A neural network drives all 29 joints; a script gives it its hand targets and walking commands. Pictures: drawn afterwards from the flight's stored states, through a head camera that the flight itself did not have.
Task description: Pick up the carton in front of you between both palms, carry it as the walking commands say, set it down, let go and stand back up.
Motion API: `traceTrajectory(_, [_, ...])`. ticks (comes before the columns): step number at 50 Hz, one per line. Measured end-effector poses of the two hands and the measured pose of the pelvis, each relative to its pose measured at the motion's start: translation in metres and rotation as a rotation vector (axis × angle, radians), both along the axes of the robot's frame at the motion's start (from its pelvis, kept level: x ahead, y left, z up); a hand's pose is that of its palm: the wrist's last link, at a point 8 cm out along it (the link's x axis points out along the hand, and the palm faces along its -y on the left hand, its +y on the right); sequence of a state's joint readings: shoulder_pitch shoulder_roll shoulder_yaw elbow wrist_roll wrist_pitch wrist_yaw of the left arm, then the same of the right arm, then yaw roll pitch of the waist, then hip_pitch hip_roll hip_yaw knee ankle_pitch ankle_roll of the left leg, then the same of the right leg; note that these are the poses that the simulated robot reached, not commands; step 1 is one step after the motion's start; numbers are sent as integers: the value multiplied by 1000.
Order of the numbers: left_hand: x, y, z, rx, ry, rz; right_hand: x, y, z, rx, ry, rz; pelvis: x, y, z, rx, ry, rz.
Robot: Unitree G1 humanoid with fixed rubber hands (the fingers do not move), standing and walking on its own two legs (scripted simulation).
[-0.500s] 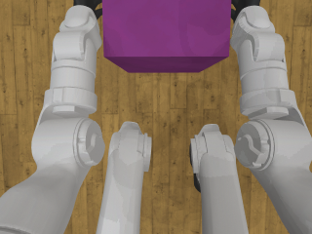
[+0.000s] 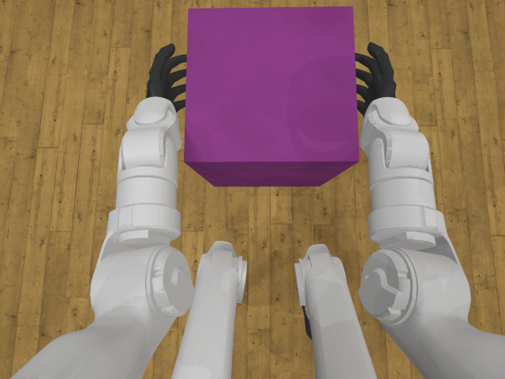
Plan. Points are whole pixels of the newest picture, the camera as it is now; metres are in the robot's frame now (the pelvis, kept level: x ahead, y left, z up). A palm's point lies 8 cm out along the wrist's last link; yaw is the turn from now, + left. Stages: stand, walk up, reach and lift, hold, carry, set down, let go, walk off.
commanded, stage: reach and lift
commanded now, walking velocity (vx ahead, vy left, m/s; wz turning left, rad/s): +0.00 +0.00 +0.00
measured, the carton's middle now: (268, 116) +0.51 +0.02 -0.12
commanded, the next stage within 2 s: none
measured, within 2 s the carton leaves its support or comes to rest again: neither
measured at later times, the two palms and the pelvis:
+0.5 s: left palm (112, 87) +0.44 +0.16 +0.11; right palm (464, 87) +0.44 -0.14 +0.11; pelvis +0.05 +0.00 +0.14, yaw +0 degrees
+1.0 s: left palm out of the picture +0.39 +0.15 +0.25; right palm out of the picture +0.39 -0.15 +0.25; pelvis +0.10 +0.00 +0.24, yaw +1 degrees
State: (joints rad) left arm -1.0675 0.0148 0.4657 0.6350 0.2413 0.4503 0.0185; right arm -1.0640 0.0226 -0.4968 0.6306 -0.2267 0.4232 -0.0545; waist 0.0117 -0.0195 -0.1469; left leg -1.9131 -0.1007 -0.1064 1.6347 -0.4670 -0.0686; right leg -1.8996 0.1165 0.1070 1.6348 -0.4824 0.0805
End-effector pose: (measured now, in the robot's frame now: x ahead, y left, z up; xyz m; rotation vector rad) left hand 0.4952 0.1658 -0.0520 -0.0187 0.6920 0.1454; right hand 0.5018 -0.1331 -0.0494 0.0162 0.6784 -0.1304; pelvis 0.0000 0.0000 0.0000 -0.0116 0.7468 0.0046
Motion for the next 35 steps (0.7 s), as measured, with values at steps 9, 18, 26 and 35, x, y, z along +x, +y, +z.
traceTrajectory(9, [-21, -3, 62, -6, 12, 7, -21, -3, 62, 4, 12, -2, 21, -1, 51, 4, -66, 0])
traceTrajectory(18, [-41, -7, 120, -9, 12, 9, -42, -7, 120, 9, 12, -8, 37, -3, 103, 9, -159, -1])
traceTrajectory(26, [-59, -9, 167, -11, 9, 10, -60, -9, 167, 8, 9, -9, 50, -4, 146, 11, -259, 1])
traceTrajectory(35, [-79, -10, 220, -9, 7, 8, -79, -11, 221, 3, 7, -6, 69, -4, 192, 13, -399, 3])
